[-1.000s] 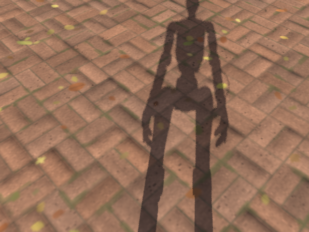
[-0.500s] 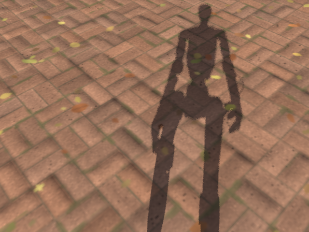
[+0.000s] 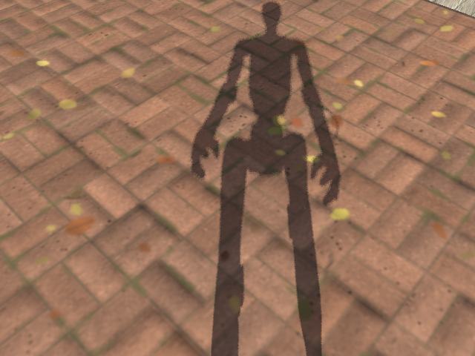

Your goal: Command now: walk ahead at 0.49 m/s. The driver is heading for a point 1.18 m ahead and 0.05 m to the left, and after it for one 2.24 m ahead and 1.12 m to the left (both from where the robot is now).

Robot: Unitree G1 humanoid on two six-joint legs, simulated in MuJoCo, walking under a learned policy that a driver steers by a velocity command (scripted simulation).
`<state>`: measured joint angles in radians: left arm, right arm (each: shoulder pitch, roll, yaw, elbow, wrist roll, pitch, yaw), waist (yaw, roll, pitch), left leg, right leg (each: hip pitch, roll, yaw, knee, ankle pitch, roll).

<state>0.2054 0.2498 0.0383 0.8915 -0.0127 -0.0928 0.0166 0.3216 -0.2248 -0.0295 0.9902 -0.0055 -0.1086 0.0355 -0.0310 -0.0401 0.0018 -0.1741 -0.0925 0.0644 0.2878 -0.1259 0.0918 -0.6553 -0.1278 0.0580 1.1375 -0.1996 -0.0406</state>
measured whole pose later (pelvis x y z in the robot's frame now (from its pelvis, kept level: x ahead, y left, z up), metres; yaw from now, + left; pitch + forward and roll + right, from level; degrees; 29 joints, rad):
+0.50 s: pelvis +0.27 -0.08 +0.00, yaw +1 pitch +1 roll +0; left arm 0.28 0.23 0.04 0.91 0.00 -0.11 -0.03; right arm 0.23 -0.28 -0.04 0.93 0.02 -0.09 0.00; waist 0.02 0.04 0.00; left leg -0.57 0.10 -0.03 1.12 -0.25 0.05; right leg -0.22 0.05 -0.06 0.34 -0.15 -0.07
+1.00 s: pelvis +0.55 -0.01 -0.01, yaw +1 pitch +2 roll +0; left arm 0.31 0.25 0.05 0.97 -0.02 -0.10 0.00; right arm 0.16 -0.24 -0.05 0.90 0.00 -0.10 0.04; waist 0.00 -0.02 0.03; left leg -0.36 -0.04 0.07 0.47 -0.15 0.07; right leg -0.39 -0.04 0.03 1.19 -0.37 -0.05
